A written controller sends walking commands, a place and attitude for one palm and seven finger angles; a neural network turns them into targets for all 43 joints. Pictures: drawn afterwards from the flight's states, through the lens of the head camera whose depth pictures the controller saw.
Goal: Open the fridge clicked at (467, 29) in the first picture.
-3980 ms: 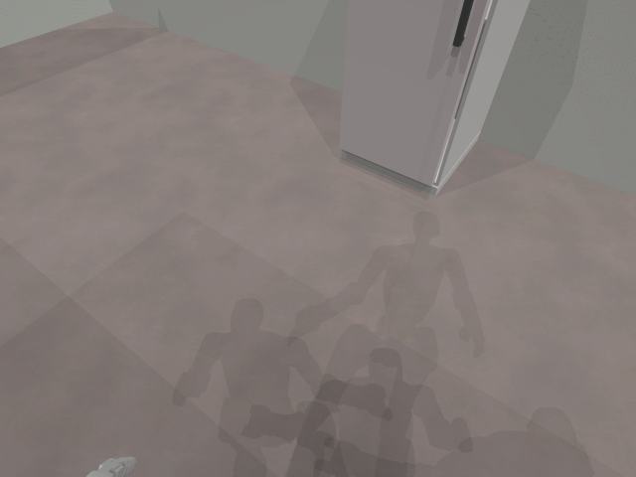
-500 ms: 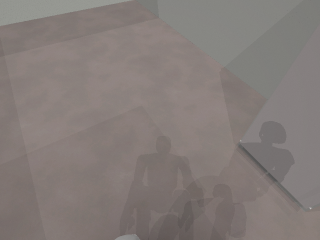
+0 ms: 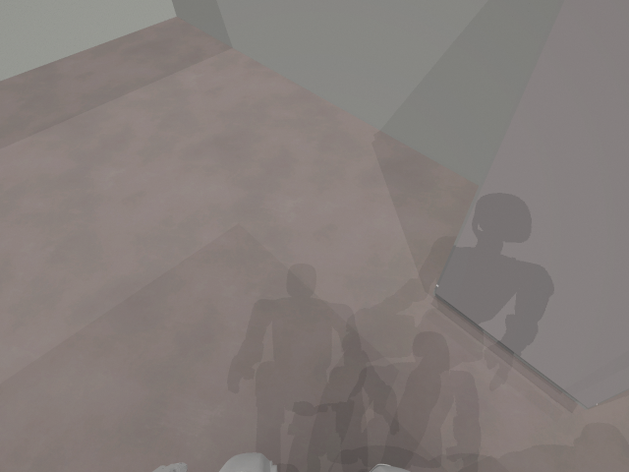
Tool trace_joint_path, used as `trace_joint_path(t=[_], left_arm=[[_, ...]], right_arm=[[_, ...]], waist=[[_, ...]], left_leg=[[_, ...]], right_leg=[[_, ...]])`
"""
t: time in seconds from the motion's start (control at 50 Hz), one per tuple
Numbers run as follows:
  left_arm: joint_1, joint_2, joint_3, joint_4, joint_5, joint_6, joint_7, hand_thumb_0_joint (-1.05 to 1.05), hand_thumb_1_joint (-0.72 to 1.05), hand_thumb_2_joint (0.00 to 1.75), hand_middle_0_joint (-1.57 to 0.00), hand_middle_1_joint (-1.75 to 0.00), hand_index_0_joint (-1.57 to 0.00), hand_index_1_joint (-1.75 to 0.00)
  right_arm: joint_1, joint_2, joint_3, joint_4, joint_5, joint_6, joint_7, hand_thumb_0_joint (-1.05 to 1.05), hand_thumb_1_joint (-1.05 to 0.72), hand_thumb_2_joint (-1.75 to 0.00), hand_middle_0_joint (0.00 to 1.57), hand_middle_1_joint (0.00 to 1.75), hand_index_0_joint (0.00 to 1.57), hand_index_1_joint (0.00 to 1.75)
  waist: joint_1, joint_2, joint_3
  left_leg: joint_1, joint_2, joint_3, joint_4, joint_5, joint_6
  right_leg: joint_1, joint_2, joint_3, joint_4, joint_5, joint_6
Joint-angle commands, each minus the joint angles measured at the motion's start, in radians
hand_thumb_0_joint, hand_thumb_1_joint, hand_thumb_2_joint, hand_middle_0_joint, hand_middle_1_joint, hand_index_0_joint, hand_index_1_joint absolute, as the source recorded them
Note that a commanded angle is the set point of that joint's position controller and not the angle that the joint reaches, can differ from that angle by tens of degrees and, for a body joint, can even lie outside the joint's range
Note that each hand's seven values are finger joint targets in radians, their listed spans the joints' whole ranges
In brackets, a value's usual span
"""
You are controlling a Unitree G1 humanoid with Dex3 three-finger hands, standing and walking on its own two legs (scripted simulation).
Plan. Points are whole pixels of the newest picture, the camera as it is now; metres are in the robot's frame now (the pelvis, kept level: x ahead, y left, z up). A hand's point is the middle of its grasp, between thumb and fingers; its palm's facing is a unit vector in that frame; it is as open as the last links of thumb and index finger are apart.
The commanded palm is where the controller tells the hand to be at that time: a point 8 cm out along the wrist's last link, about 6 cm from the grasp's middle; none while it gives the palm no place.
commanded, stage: turn to face it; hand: right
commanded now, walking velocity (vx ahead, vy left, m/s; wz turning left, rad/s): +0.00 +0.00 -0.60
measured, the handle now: out of the picture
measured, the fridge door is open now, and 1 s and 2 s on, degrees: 0 0 0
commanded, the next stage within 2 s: take the last steps up to it in 1.18 s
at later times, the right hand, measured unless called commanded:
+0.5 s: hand out of the picture +0.08 -0.14 -0.13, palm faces +0.31 +0.91 -0.29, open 7.4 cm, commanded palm none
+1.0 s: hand out of the picture -0.02 -0.19 -0.15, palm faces +0.59 +0.75 -0.29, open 7.4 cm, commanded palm none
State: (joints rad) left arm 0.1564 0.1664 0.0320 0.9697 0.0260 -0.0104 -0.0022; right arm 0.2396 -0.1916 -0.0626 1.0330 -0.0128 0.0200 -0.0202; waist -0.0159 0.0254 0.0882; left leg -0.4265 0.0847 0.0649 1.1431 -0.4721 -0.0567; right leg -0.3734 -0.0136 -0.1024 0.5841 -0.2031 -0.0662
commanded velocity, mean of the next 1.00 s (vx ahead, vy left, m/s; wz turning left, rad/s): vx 0.00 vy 0.00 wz -0.53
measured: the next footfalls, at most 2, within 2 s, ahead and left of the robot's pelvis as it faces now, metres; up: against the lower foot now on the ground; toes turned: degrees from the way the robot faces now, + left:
left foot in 0.28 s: +0.10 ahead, +0.16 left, +0.00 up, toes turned -8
right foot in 0.72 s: +0.01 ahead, -0.07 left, +0.00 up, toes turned -35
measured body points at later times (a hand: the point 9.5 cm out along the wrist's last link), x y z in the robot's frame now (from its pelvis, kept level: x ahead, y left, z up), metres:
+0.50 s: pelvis +0.04 +0.07 +0.01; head +0.09 +0.09 +0.46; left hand +0.19 +0.31 -0.14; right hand +0.06 -0.19 -0.11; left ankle +0.06 +0.17 -0.73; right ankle -0.02 -0.07 -0.64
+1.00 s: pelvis +0.05 +0.04 +0.01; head +0.08 +0.02 +0.46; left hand +0.28 +0.18 -0.13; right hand -0.05 -0.23 -0.13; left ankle +0.13 +0.16 -0.68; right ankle -0.02 -0.05 -0.73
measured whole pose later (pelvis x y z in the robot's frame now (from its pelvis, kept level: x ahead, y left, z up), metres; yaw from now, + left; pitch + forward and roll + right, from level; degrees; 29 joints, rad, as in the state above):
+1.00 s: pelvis +0.05 +0.04 +0.01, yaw -35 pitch +0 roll +0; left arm 0.13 0.22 0.04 0.90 0.03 0.03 -0.01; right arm 0.19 -0.27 -0.06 0.90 -0.01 0.06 -0.02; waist -0.01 0.01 0.09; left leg -0.44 0.10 0.04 0.94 -0.44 -0.09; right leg -0.24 0.01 0.00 0.51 -0.27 -0.01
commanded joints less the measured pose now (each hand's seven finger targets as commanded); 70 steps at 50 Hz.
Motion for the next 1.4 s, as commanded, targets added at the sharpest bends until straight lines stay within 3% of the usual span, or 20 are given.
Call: trace_joint_path(t=[0.0,0.16,0.22,0.24,0.28,0.34,0.4,0.6,0.66,0.68,0.7,0.72,0.84,0.96,1.04,1.06,1.1,1.14,1.22,1.38], left_arm=[[0.028,0.202,0.055,-0.069,-0.004,0.001,0.013,0.00,0.90,0.90,-0.20,-0.30,-0.20,-0.30],[0.047,0.237,0.091,-0.095,0.004,0.026,0.004,0.00,0.90,0.90,-0.20,-0.30,-0.20,-0.30],[0.015,0.236,0.097,-0.119,-0.003,0.033,0.001,0.00,0.90,0.90,-0.20,-0.30,-0.20,-0.30],[0.008,0.215,0.097,-0.129,-0.010,0.034,-0.002,0.00,0.90,0.90,-0.20,-0.30,-0.20,-0.30],[0.023,0.135,0.085,-0.170,-0.009,0.031,-0.007,0.00,0.90,0.90,-0.20,-0.30,-0.20,-0.30],[0.032,0.154,0.088,-0.122,0.001,0.060,-0.016,0.00,0.90,0.90,-0.20,-0.30,-0.20,-0.30],[0.028,0.139,0.076,-0.114,-0.005,0.062,-0.026,0.00,0.90,0.90,-0.20,-0.30,-0.20,-0.30],[-0.117,0.141,0.045,-0.153,-0.015,0.057,-0.029,0.00,0.90,0.90,-0.20,-0.30,-0.20,-0.30],[-0.038,0.173,0.050,-0.144,-0.010,0.042,-0.024,0.00,0.90,0.90,-0.20,-0.30,-0.20,-0.30],[0.041,0.229,0.066,-0.123,-0.005,0.032,-0.022,0.00,0.90,0.90,-0.20,-0.30,-0.20,-0.30],[0.108,0.356,0.096,-0.119,-0.001,0.026,-0.018,0.00,0.90,0.90,-0.20,-0.30,-0.20,-0.30],[0.177,0.391,0.100,-0.094,-0.015,0.034,-0.015,0.00,0.90,0.90,-0.20,-0.30,-0.20,-0.30],[-0.031,0.269,0.062,-0.135,-0.008,0.021,0.009,0.00,0.90,0.90,-0.20,-0.30,-0.20,-0.30],[-0.009,0.268,0.069,-0.124,-0.002,0.030,0.005,0.00,0.90,0.90,-0.20,-0.30,-0.20,-0.30],[-0.043,0.257,0.071,-0.129,-0.005,0.036,0.006,0.00,0.90,0.90,-0.20,-0.30,-0.20,-0.30],[-0.037,0.239,0.069,-0.128,-0.011,0.035,0.003,0.00,0.90,0.90,-0.20,-0.30,-0.20,-0.30],[-0.004,0.131,0.052,-0.156,-0.022,0.036,-0.005,0.00,0.90,0.90,-0.20,-0.30,-0.20,-0.30],[-0.016,0.169,0.069,-0.126,-0.013,0.060,0.000,0.00,0.90,0.90,-0.20,-0.30,-0.20,-0.30],[0.037,0.142,0.059,-0.060,-0.008,0.063,-0.014,0.00,0.90,0.90,-0.20,-0.30,-0.20,-0.30],[-0.066,0.119,0.037,-0.061,-0.004,0.043,-0.024,0.00,0.90,0.90,-0.20,-0.30,-0.20,-0.30]], right_arm=[[0.038,-0.070,-0.030,-0.099,-0.004,-0.002,0.003,0.00,-0.90,-0.90,0.20,0.30,0.20,0.30],[-0.050,-0.078,-0.031,-0.200,0.000,-0.002,-0.003,0.00,-0.90,-0.90,0.20,0.30,0.20,0.30],[0.015,-0.101,-0.031,-0.204,0.006,-0.015,-0.008,0.00,-0.90,-0.90,0.20,0.30,0.20,0.30],[0.056,-0.130,-0.037,-0.201,0.004,-0.023,-0.012,0.00,-0.90,-0.90,0.20,0.30,0.20,0.30],[0.041,-0.285,-0.051,-0.229,-0.015,-0.028,-0.018,0.00,-0.90,-0.90,0.20,0.30,0.20,0.30],[-0.095,-0.181,-0.029,-0.254,-0.009,-0.033,-0.020,0.00,-0.90,-0.90,0.20,0.30,0.20,0.30],[-0.057,-0.163,-0.021,-0.238,-0.011,-0.039,-0.018,0.00,-0.90,-0.90,0.20,0.30,0.20,0.30],[0.062,-0.242,-0.039,-0.185,-0.017,-0.017,-0.011,0.00,-0.90,-0.90,0.20,0.30,0.20,0.30],[0.044,-0.255,-0.049,-0.183,-0.009,-0.012,-0.006,0.00,-0.90,-0.90,0.20,0.30,0.20,0.30],[0.037,-0.243,-0.048,-0.189,0.000,-0.011,-0.001,0.00,-0.90,-0.90,0.20,0.30,0.20,0.30],[0.014,-0.177,-0.034,-0.233,0.006,-0.009,0.009,0.00,-0.90,-0.90,0.20,0.30,0.20,0.30],[-0.044,-0.158,-0.018,-0.269,-0.003,-0.002,0.003,0.00,-0.90,-0.90,0.20,0.30,0.20,0.30],[-0.023,-0.155,-0.025,-0.196,0.001,0.014,0.009,0.00,-0.90,-0.90,0.20,0.30,0.20,0.30],[-0.051,-0.131,-0.014,-0.215,0.003,0.013,0.005,0.00,-0.90,-0.90,0.20,0.30,0.20,0.30],[0.036,-0.132,-0.013,-0.196,0.007,-0.008,0.001,0.00,-0.90,-0.90,0.20,0.30,0.20,0.30],[0.070,-0.148,-0.016,-0.186,0.002,-0.019,-0.001,0.00,-0.90,-0.90,0.20,0.30,0.20,0.30],[0.089,-0.300,-0.039,-0.192,-0.020,-0.038,-0.013,0.00,-0.90,-0.90,0.20,0.30,0.20,0.30],[0.019,-0.252,-0.035,-0.203,-0.011,-0.032,-0.017,0.00,-0.90,-0.90,0.20,0.30,0.20,0.30],[-0.053,-0.172,-0.014,-0.208,-0.010,-0.037,-0.018,0.00,-0.90,-0.90,0.20,0.30,0.20,0.30],[0.132,-0.201,-0.032,-0.089,-0.019,-0.053,-0.008,0.00,-0.90,-0.90,0.20,0.30,0.20,0.30]], waist=[[0.015,-0.137,-0.127],[0.043,-0.181,-0.151],[0.003,-0.168,-0.173],[-0.020,-0.120,-0.191],[-0.016,0.262,-0.153],[0.047,0.119,-0.039],[0.033,0.131,-0.060],[-0.041,0.205,-0.120],[0.009,0.164,-0.173],[0.058,0.062,-0.226],[0.097,-0.273,-0.254],[0.121,-0.297,-0.255],[0.025,-0.185,-0.123],[0.040,-0.187,-0.112],[-0.004,-0.187,-0.141],[-0.021,-0.120,-0.152],[-0.025,0.272,-0.147],[-0.012,0.212,-0.104],[0.026,0.125,-0.078],[-0.067,0.134,-0.084]], left_leg=[[-0.024,0.016,-0.034,-0.071,0.071,-0.021],[0.036,-0.046,-0.033,-0.352,0.045,-0.019],[0.209,-0.068,-0.025,-0.599,0.165,-0.010],[0.328,-0.021,-0.059,-0.760,0.244,0.001],[0.369,0.424,-0.421,-0.884,0.413,0.180],[0.210,0.292,-0.193,-0.824,0.516,0.179],[0.304,0.243,-0.047,-0.771,0.702,0.156],[0.412,0.284,0.041,-0.689,0.804,0.162],[0.370,0.270,0.112,-0.545,0.794,0.105],[0.228,0.243,0.142,-0.375,0.688,0.054],[-0.099,0.096,0.159,-0.139,0.063,-0.026],[-0.172,0.061,0.063,-0.023,-0.216,-0.034],[-0.084,0.037,-0.028,-0.041,0.036,-0.043],[0.007,-0.013,-0.012,-0.273,0.035,-0.036],[0.193,-0.050,0.001,-0.567,0.178,-0.017],[0.284,-0.032,-0.003,-0.708,0.296,-0.014],[0.400,0.376,-0.393,-0.825,0.644,0.155],[0.227,0.338,-0.346,-0.856,0.485,0.218],[0.236,0.220,-0.113,-0.823,0.511,0.170],[0.400,0.292,-0.176,-0.894,0.280,0.205]], right_leg=[[0.072,-0.231,0.309,-0.317,0.088,-0.092],[0.122,-0.200,0.425,-0.247,0.152,-0.107],[0.062,-0.152,0.425,-0.155,0.239,-0.068],[-0.014,-0.105,0.392,-0.077,0.168,-0.020],[-0.280,0.079,0.135,0.358,-0.375,0.108],[-0.249,-0.011,0.154,0.652,-0.231,0.121],[-0.240,-0.020,0.104,0.602,-0.188,0.143],[-0.069,-0.015,-0.012,0.190,-0.239,0.123],[0.114,-0.001,-0.042,-0.075,-0.078,0.096],[0.325,-0.053,0.021,-0.181,0.130,0.064],[0.542,-0.327,0.366,-0.187,0.521,-0.061],[0.502,-0.441,0.429,-0.173,0.759,-0.170],[0.249,-0.219,0.238,-0.199,0.537,-0.092],[0.218,-0.213,0.299,-0.204,0.425,-0.107],[0.157,-0.181,0.328,-0.116,0.398,-0.066],[0.113,-0.137,0.299,-0.054,0.303,-0.023],[-0.157,0.074,0.121,0.325,-0.385,0.096],[-0.122,0.025,0.196,0.577,-0.349,0.086],[-0.122,-0.006,0.146,0.599,-0.186,0.116],[-0.136,-0.039,0.073,0.289,-0.248,0.115]])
